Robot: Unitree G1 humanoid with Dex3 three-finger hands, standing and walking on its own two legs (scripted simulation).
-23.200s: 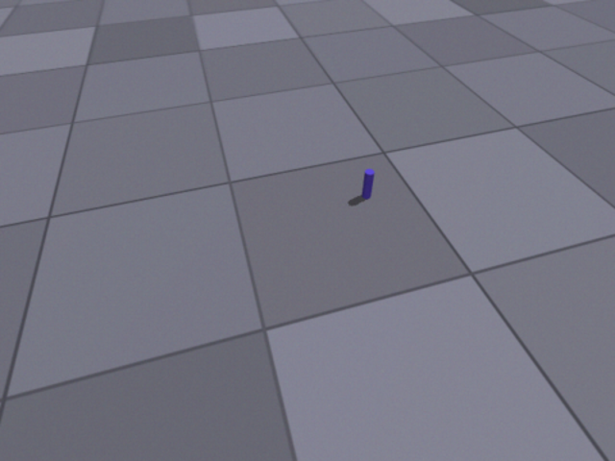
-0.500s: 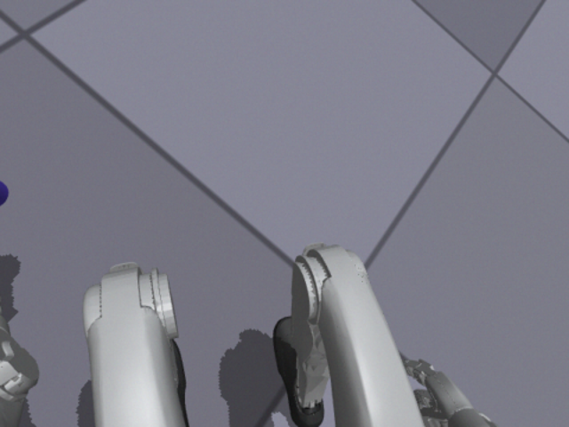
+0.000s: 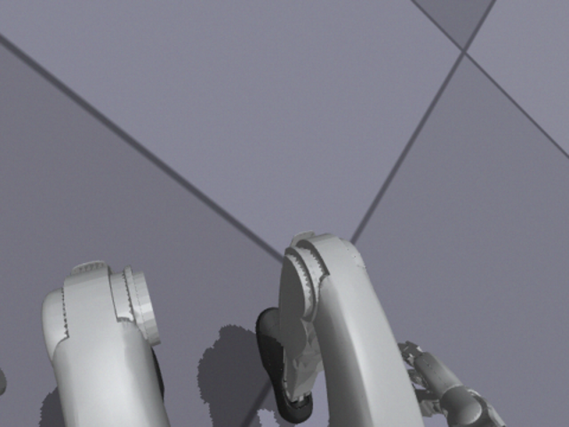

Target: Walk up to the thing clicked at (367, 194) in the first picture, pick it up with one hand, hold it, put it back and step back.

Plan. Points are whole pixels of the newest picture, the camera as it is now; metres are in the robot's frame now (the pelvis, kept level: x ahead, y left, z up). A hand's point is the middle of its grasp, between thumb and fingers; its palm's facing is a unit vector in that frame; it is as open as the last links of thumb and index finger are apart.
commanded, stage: lower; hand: left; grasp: from the side
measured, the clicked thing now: out of the picture +0.43 +0.40 -0.13
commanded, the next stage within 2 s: loosen in 1.44 s
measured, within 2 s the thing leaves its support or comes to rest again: rests again in 1.28 s
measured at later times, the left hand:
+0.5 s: hand out of the picture +0.44 +0.38 -0.15, palm faces +0.54 -0.84 -0.04, open 5.5 cm
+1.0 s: hand out of the picture +0.44 +0.38 -0.17, palm faces +0.53 -0.84 -0.04, open 5.5 cm
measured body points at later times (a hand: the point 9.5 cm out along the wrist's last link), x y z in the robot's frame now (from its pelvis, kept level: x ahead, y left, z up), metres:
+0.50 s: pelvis +0.00 +0.01 -0.01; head +0.24 +0.16 +0.33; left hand +0.40 +0.42 -0.14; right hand +0.13 -0.26 -0.07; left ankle +0.08 +0.13 -0.27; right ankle +0.10 -0.11 -0.27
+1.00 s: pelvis -0.01 +0.01 -0.01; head +0.24 +0.17 +0.32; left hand +0.41 +0.42 -0.17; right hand +0.14 -0.26 -0.06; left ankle +0.08 +0.13 -0.27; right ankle +0.10 -0.11 -0.27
